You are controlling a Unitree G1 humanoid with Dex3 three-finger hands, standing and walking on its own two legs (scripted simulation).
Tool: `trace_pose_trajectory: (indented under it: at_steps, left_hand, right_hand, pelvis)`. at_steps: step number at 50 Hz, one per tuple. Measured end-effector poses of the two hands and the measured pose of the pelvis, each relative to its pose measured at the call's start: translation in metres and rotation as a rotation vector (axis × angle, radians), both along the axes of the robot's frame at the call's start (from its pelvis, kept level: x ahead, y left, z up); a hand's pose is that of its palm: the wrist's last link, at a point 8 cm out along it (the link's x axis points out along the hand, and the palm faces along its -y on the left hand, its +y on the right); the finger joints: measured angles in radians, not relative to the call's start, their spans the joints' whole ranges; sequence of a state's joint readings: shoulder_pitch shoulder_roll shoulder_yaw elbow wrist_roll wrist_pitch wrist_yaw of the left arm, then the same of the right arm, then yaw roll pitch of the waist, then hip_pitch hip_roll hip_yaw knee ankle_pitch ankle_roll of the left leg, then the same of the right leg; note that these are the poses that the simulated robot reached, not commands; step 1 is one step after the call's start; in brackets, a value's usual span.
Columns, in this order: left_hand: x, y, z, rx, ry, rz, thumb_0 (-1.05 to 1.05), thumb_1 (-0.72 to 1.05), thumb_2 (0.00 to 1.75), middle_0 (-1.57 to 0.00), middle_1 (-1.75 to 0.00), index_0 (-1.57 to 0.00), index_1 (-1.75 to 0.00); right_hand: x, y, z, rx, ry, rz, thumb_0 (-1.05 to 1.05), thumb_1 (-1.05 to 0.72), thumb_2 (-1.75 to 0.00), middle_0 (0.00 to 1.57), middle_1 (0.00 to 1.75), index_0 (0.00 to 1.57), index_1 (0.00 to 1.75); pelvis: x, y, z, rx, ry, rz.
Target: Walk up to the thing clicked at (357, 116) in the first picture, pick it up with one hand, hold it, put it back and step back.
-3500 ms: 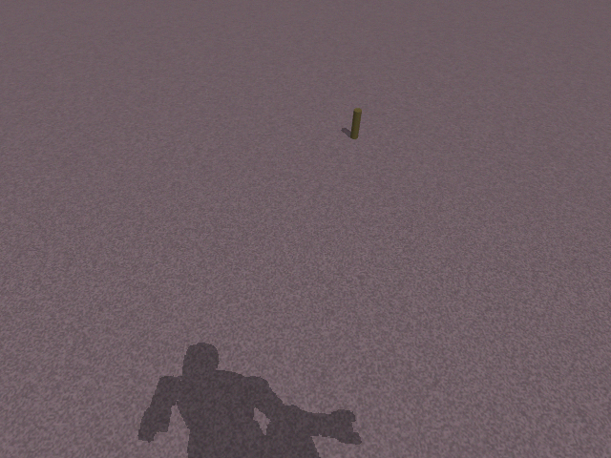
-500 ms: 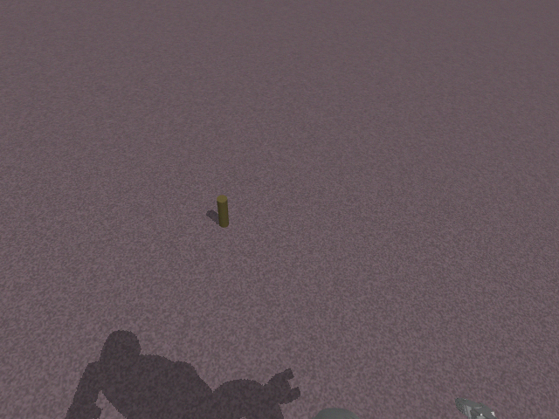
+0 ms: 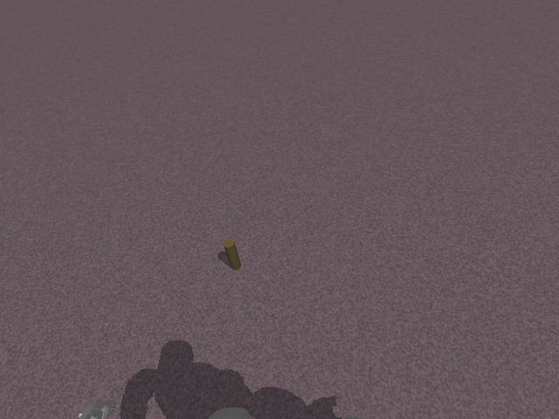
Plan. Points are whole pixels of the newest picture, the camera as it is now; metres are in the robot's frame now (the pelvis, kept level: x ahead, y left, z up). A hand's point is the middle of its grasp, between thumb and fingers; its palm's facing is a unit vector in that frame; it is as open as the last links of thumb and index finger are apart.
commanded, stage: walk up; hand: left
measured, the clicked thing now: (232, 254) +0.80 +0.26 -0.68
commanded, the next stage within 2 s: none
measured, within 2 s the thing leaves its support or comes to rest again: neither
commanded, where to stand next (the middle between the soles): +0.46 +0.06 m, yaw +0 degrees
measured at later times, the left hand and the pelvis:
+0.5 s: hand (106, 383) +0.21 +0.34 -0.16, palm faces -0.01 -0.94 -0.33, open 7.4 cm; pelvis +0.16 +0.06 +0.00, yaw +2 degrees
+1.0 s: hand (135, 298) +0.34 +0.31 -0.11, palm faces +0.01 -0.90 -0.43, open 7.3 cm; pelvis +0.30 +0.03 +0.00, yaw +0 degrees
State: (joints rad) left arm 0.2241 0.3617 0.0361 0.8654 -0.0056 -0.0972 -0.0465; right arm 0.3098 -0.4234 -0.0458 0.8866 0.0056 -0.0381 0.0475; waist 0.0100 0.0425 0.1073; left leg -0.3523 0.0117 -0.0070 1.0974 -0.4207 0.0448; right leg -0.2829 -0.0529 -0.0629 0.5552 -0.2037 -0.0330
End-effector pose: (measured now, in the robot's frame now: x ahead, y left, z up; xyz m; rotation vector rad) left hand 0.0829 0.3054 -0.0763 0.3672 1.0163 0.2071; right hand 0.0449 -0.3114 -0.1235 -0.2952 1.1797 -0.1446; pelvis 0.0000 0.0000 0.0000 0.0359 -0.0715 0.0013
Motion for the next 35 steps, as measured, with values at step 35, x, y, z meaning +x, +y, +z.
trace_pose_trajectory:
  at_steps: [35]
  left_hand:
    - [0.202, 0.061, -0.027, -0.048, 0.131, -0.008, 0.0, 0.91, 0.9, -0.2, -0.3, -0.2, -0.3]
  right_hand:
    - [0.203, 0.046, 0.029, -0.076, -0.019, -0.02, 0.01, -0.9, -0.9, 0.2, 0.3, 0.21, 0.3]
  pelvis:
    - [0.222, 0.052, 0.001, -0.014, 0.007, 0.006]
